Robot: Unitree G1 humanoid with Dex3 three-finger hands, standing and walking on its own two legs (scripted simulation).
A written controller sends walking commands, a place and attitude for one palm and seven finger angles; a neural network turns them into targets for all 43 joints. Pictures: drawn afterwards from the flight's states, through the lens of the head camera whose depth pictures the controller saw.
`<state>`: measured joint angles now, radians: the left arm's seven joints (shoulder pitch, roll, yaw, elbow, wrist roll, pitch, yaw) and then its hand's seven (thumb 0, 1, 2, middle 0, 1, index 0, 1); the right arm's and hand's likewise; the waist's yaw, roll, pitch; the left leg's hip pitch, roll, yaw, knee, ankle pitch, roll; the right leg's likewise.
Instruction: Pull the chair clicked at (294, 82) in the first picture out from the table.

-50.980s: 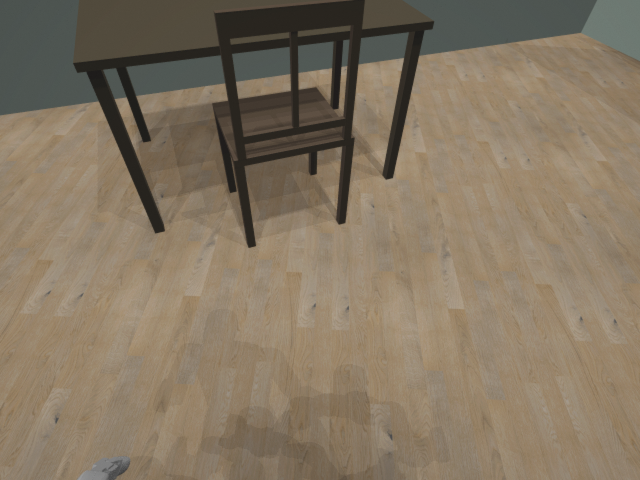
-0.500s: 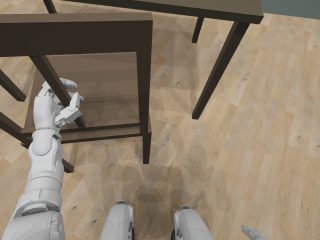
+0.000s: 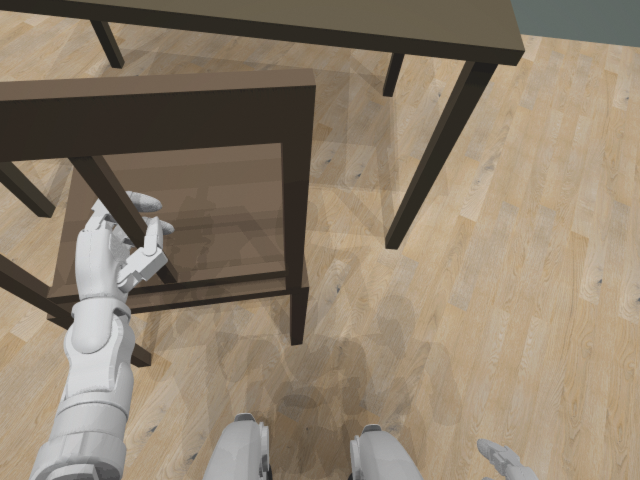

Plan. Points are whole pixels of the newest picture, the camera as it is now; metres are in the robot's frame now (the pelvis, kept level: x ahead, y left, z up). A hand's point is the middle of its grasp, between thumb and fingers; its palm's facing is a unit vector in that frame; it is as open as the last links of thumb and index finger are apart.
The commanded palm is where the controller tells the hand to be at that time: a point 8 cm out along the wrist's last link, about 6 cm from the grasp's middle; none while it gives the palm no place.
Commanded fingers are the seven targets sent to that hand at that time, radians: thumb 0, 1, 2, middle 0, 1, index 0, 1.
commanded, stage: hook a spindle and tug to test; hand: left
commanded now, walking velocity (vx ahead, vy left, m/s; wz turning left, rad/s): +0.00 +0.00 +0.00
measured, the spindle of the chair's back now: (138, 231) +0.41 +0.23 +0.02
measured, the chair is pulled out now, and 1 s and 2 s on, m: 0.17 0.28 0.34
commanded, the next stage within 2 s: step backward, pulling the chair out in 0.10 s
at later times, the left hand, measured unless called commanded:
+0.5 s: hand (158, 256) +0.37 +0.19 +0.03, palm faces +0.19 -0.97 -0.11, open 5.0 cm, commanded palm +0.34 +0.24 +0.03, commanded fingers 0.00 0.90 0.90 -0.50 -1.45 -0.50 -1.45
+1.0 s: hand (189, 333) +0.28 +0.14 +0.04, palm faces +0.13 -0.98 -0.16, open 5.0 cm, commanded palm +0.27 +0.20 +0.04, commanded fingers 0.00 0.90 0.90 -0.50 -1.45 -0.50 -1.45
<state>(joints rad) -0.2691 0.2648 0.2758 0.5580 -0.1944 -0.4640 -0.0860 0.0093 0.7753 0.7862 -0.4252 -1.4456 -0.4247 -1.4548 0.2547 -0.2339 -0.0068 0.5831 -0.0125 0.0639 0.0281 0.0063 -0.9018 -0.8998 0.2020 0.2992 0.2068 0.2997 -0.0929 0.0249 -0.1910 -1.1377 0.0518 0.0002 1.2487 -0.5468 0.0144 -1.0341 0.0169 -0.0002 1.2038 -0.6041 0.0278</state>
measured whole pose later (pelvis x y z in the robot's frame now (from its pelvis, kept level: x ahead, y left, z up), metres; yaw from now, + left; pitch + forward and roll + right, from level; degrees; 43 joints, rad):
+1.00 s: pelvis -0.05 -0.02 +0.10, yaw +2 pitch +5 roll -2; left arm -0.35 0.18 0.10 0.95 -0.07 -0.25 0.09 0.01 0.73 0.77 -0.31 -1.11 -0.50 -1.45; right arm 0.23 -0.23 0.00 0.68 0.04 0.09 -0.10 0.01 -0.90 -0.90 0.20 0.30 0.21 0.30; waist -0.06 0.05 0.08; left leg -0.49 0.06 -0.01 0.60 -0.18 -0.02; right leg -0.39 0.02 -0.05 0.56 -0.24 0.00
